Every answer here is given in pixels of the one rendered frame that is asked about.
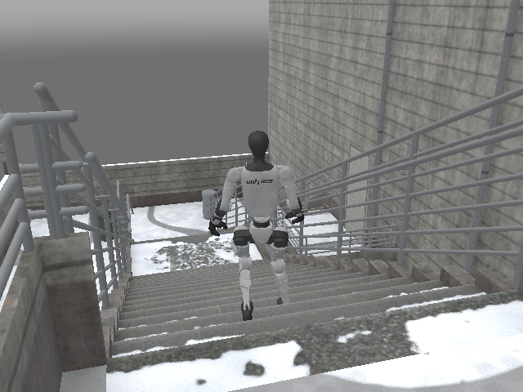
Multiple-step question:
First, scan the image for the left robot upper arm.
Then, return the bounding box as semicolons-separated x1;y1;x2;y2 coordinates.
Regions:
219;167;243;212

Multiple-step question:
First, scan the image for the robot right forearm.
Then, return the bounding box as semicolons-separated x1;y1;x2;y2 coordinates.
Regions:
292;197;303;216

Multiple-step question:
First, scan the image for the robot left forearm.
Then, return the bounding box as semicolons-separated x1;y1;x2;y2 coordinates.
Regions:
211;199;227;225

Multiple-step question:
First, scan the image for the right robot upper arm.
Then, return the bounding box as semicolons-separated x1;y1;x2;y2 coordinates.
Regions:
277;165;300;210

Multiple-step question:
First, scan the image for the right robot hand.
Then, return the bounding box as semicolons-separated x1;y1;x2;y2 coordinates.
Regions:
285;211;305;224

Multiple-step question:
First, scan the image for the robot left shin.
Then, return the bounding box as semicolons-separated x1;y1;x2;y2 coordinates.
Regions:
239;257;251;310

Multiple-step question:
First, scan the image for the left robot hand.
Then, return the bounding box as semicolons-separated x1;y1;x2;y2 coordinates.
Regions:
208;218;227;237

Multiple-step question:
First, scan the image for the robot right thigh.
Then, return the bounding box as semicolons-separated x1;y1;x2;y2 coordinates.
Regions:
270;227;288;274

